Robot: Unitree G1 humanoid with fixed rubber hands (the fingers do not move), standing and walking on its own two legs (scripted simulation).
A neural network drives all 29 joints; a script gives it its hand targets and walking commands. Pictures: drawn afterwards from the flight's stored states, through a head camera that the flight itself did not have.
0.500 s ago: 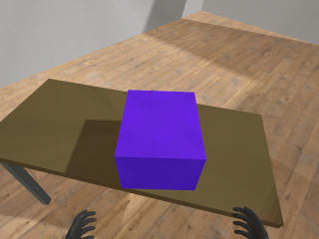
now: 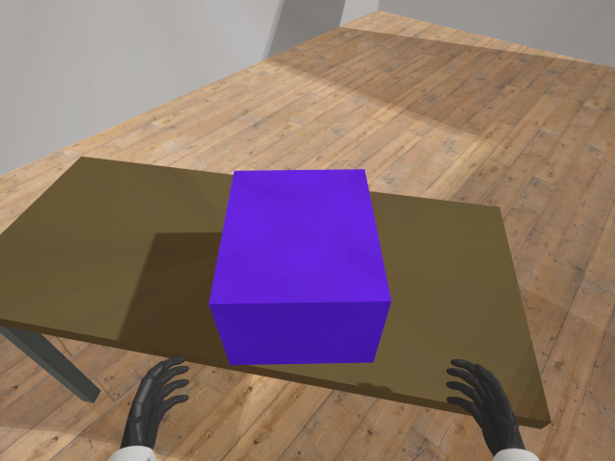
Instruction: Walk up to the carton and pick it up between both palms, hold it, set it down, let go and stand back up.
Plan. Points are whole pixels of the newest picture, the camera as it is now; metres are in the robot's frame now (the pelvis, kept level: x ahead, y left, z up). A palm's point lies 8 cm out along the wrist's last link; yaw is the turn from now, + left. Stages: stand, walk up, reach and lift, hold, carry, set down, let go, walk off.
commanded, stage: reach and lift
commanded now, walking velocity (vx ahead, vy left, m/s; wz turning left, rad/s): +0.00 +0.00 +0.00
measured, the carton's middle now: (300, 262) +0.49 +0.05 -0.07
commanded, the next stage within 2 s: none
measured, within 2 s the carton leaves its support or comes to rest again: neither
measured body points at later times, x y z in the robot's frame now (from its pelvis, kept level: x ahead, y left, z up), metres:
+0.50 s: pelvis -0.01 -0.01 -0.01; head +0.01 +0.00 +0.44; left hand +0.29 +0.24 -0.02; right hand +0.29 -0.22 -0.02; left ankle +0.02 +0.13 -0.73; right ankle -0.03 -0.09 -0.73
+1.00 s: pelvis -0.01 +0.00 +0.00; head +0.03 +0.01 +0.44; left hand +0.36 +0.24 +0.02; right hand +0.38 -0.21 +0.02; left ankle +0.02 +0.13 -0.73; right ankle -0.03 -0.09 -0.73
